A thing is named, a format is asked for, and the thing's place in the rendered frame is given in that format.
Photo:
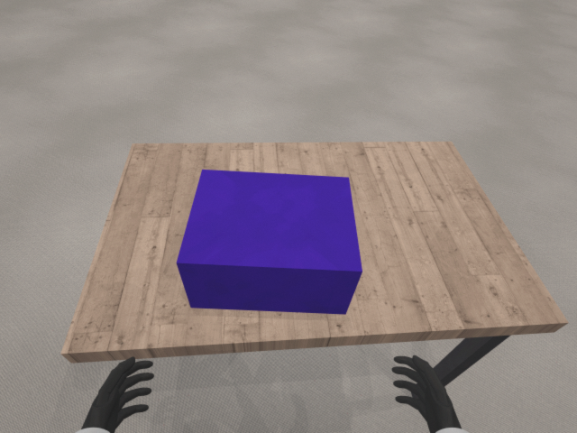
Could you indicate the left robot hand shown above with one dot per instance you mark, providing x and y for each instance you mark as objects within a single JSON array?
[{"x": 106, "y": 411}]

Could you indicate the carton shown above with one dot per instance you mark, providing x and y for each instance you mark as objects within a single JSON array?
[{"x": 271, "y": 242}]

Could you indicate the table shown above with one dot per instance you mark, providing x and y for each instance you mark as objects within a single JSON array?
[{"x": 438, "y": 262}]

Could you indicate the right robot hand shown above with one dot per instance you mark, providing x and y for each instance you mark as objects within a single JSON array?
[{"x": 434, "y": 405}]

